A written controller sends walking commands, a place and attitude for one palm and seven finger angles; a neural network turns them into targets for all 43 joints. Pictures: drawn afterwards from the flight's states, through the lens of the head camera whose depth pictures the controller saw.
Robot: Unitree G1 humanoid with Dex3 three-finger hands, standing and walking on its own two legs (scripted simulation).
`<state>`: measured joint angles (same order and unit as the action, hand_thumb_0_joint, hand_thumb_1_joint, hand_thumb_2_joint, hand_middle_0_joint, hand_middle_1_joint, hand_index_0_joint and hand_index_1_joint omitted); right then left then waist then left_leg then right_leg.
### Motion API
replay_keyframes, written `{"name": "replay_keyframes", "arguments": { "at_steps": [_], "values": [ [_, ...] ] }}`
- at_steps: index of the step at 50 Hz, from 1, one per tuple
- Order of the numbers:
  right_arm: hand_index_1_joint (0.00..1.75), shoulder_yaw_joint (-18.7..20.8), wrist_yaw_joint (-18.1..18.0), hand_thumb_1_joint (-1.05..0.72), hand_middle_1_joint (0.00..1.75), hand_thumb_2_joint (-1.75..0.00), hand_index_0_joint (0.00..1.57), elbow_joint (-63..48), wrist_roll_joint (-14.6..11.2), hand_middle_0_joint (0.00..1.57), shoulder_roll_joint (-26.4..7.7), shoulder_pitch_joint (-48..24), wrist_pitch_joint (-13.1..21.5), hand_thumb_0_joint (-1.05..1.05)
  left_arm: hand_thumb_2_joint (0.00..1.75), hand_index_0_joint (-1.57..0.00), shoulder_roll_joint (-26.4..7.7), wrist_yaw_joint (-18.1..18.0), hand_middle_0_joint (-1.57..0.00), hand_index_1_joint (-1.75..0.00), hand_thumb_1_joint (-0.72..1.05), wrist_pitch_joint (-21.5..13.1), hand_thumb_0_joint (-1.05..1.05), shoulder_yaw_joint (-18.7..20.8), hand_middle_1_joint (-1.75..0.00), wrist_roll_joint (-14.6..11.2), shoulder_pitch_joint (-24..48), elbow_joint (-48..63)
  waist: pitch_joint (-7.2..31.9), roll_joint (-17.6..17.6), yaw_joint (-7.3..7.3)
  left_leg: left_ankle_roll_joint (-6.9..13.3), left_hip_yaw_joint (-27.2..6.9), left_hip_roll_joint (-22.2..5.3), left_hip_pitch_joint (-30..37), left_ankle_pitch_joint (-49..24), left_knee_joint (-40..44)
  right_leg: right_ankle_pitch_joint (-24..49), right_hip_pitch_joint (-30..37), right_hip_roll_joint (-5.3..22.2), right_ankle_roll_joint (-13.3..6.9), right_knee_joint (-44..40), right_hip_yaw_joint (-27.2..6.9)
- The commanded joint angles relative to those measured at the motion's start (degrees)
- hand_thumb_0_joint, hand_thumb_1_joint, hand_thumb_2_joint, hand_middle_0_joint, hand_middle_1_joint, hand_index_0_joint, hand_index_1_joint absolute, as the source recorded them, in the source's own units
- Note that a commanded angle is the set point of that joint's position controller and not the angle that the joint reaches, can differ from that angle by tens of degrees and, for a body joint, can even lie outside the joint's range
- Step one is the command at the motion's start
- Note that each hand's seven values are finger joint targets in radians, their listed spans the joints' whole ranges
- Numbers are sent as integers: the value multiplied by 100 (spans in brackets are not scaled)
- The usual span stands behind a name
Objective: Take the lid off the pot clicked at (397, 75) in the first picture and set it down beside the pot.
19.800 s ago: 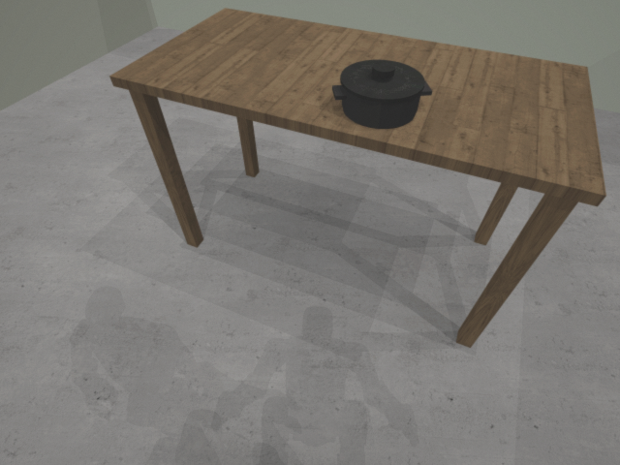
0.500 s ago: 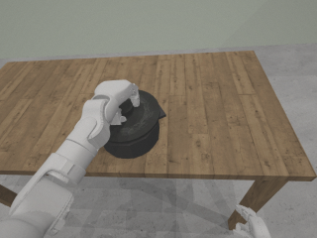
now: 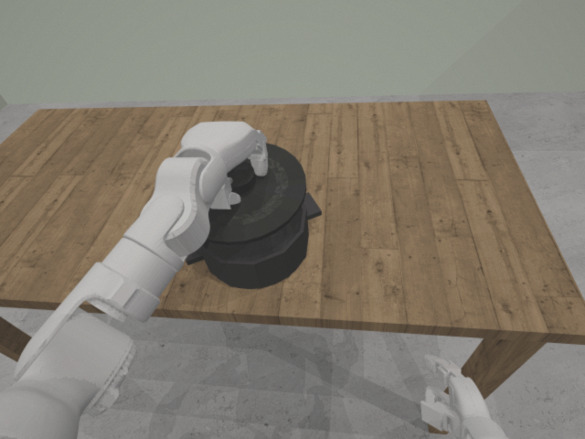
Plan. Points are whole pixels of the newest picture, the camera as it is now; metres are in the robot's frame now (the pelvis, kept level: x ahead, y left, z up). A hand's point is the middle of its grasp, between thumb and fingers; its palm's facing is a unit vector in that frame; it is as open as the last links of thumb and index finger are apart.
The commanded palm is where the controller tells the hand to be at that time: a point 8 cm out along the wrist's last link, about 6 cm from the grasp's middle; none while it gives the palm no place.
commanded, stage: lift the lid straight up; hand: left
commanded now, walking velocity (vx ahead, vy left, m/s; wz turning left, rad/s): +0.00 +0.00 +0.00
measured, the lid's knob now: (237, 177) +0.44 +0.10 +0.14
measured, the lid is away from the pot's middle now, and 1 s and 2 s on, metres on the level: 0.00 0.02 0.11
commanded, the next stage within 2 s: move the lid sideways beside the pot in 1.04 s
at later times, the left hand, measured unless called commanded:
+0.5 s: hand (232, 151) +0.42 +0.10 +0.20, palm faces -0.13 -0.02 -0.99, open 8.1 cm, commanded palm +0.39 +0.11 +0.29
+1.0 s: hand (225, 127) +0.42 +0.10 +0.24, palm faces -0.09 +0.00 -1.00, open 8.1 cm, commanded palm +0.39 +0.11 +0.31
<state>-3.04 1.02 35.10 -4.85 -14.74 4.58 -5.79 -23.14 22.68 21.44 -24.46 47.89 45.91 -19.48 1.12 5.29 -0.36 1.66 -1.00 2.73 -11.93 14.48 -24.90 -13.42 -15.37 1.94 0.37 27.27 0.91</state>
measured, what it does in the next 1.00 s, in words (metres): stands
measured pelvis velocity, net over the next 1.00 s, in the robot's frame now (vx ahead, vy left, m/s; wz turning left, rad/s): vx -0.01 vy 0.00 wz -0.01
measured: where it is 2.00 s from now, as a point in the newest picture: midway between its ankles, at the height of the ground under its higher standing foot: outside the picture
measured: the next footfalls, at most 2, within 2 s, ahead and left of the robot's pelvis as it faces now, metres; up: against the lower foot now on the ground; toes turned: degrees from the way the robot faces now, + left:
none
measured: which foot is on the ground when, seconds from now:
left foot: down 0.00-1.00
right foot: down 0.00-1.00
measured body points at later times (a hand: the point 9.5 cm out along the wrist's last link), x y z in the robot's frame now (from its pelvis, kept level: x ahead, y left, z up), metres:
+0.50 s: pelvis +0.00 -0.01 +0.00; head +0.00 -0.05 +0.45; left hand +0.42 +0.10 +0.26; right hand +0.18 -0.24 -0.11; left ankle -0.02 +0.10 -0.74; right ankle +0.01 -0.12 -0.74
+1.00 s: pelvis -0.01 +0.00 +0.00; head +0.00 -0.05 +0.45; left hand +0.42 +0.10 +0.29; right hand +0.19 -0.22 -0.10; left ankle -0.02 +0.10 -0.74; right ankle +0.01 -0.12 -0.74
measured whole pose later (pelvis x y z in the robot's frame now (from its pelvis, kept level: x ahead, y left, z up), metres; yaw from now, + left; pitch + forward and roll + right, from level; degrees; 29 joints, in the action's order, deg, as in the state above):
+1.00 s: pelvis -0.01 +0.00 +0.00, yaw +0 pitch +2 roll +1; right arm -4.0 0.1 35.1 -5.0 -15.0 4.8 -5.0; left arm -25.2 26.6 21.5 -21.5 48.1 56.9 -22.5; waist 1.7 5.6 -0.2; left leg 1.5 -0.6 2.7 -12.2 13.3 -24.0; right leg -12.5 -16.1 1.9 0.2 27.1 0.5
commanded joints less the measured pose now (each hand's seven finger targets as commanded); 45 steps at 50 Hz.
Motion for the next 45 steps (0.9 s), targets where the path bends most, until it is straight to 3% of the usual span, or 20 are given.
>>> {"name": "replay_keyframes", "arguments": {
  "at_steps": [1,4,6,10,12,15,16,17,19,24,26,28,29,31,35,36,39,40,42,45],
  "values": [
    [30,140,-68,-90,30,-90,20,-841,17,20,-464,-735,242,0,115,-88,-1103,-381,-87,-96,49,-47,0,1065,-95,226,3729,1170,2381,-642,109,117,-23,-61,564,-1651,267,1736,1073,-162,-291,-32,114],
    [30,162,-74,-90,30,-90,20,-831,15,20,-457,-729,286,0,115,-88,-1035,-398,-87,-96,49,-51,0,989,-95,256,3927,1141,2461,-535,118,120,-36,-70,684,-1737,222,1792,1011,-159,-303,-28,105],
    [30,159,-82,-90,30,-90,20,-825,49,20,-474,-679,321,0,115,-88,-1415,-434,-87,-96,49,-84,0,1384,-95,230,3796,996,2599,-714,24,145,-22,-66,578,-1778,240,1897,1271,-145,-291,-18,59],
    [30,191,-68,-90,30,-90,20,-898,48,20,-524,-712,321,0,115,-88,-1232,-395,-87,-96,49,-107,0,1329,-95,133,3587,1025,2472,-817,29,157,-9,-73,496,-1897,225,2103,1303,-86,-294,-43,54],
    [30,170,-82,-90,30,-90,20,-871,51,20,-509,-691,295,0,115,-88,-1430,-372,-87,-96,49,-75,0,1448,-95,285,3596,873,2354,-897,-22,154,59,-86,391,-1766,264,2054,1311,-85,-266,-68,26],
    [30,204,-72,-90,30,-90,20,-968,35,20,-558,-766,294,0,115,-88,-1563,-349,-87,-96,49,-122,0,1575,-95,182,3517,1167,2472,-812,-21,170,68,-82,401,-1866,225,2191,1434,-53,-274,-48,-7],
    [30,164,-70,-90,30,-90,20,-982,27,20,-478,-786,306,0,115,-88,-1401,-310,-87,-96,49,-103,0,1386,-95,245,3541,1125,2504,-825,-35,165,96,-67,395,-1852,251,2151,1438,-68,-250,-27,-4],
    [30,187,-85,-90,30,-90,20,-952,26,20,-512,-737,295,0,115,-88,-1619,-307,-87,-96,49,-73,0,1594,-95,258,3497,1064,2387,-942,-48,171,100,-93,340,-1774,248,2148,1425,-60,-242,-66,-18],
    [30,180,-88,-90,30,-90,20,-1014,7,20,-487,-788,324,0,115,-88,-1470,-261,-87,-96,49,-84,0,1407,-95,247,3688,1354,2515,-788,-27,180,102,-69,436,-1889,219,2258,1430,-57,-245,-33,-28],
    [30,159,-132,-90,30,-90,20,-942,-16,20,-528,-758,339,0,115,-88,-1713,-209,-87,-96,49,-42,0,1544,-95,236,3880,1199,2329,-836,4,178,107,-71,366,-1720,239,2122,1317,-68,-231,-84,-24],
    [30,162,-120,-90,30,-90,20,-987,-14,20,-497,-787,388,0,115,-88,-1772,-207,-87,-96,49,-96,0,1566,-95,202,4029,1506,2663,-636,-20,178,101,-60,510,-1803,226,2132,1462,-61,-236,-49,-58],
    [30,143,-126,-90,30,-90,20,-939,-27,20,-487,-824,389,0,115,-88,-1448,-170,-87,-96,49,-50,0,1249,-95,213,4141,1269,2386,-670,65,169,95,-56,483,-1690,233,2009,1216,-73,-244,-86,2],
    [30,154,-136,-90,30,-90,20,-882,-32,20,-511,-772,386,0,115,-88,-1526,-162,-87,-96,49,-12,0,1346,-95,196,4109,1025,2285,-787,65,168,92,-64,423,-1549,245,1880,1161,-81,-231,-122,11],
    [30,131,-171,-90,30,-90,20,-894,-27,20,-531,-782,392,0,115,-88,-1775,-153,-87,-96,49,-43,0,1527,-95,198,4206,1094,2439,-803,32,173,109,-52,415,-1480,281,1802,1276,-64,-222,-134,-21],
    [30,176,-111,-90,30,-90,20,-963,-32,20,-526,-861,479,0,115,-88,-1467,-109,-87,-96,49,-86,0,1285,-95,98,4362,1398,2665,-474,92,189,17,-41,688,-1946,128,2167,1240,-70,-288,-56,0],
    [30,151,-101,-90,30,-90,20,-905,-4,20,-496,-807,477,0,115,-88,-1733,-93,-87,-96,49,-60,0,1498,-95,175,4448,1398,2772,-598,7,165,35,-55,643,-1947,183,2184,1376,-72,-262,-38,0],
    [30,114,-112,-90,30,-90,20,-845,-27,20,-525,-830,390,0,115,-88,-1477,-9,-87,-96,49,44,0,1284,-95,208,4387,862,2175,-859,65,142,66,-60,380,-1597,270,1912,1072,-66,-244,-131,64],
    [30,143,-96,-90,30,-90,20,-908,-40,20,-556,-887,382,0,115,-88,-1340,-10,-87,-96,49,9,0,1229,-95,83,4292,952,2189,-701,90,156,48,-55,444,-1632,236,1886,1024,-58,-273,-138,75],
    [30,118,-127,-90,30,-90,20,-881,-6,20,-543,-874,376,0,115,-88,-1689,-7,-87,-96,49,33,0,1460,-95,248,4415,832,2292,-840,9,163,64,-62,371,-1529,270,1779,1143,-60,-258,-129,37],
    [30,142,-116,-90,30,-90,20,-946,-9,20,-570,-869,359,0,115,-88,-1508,12,-87,-96,49,-13,0,1355,-95,161,4328,937,2449,-748,43,168,57,-50,460,-1668,223,1899,1198,-42,-275,-105,38]
  ]
}}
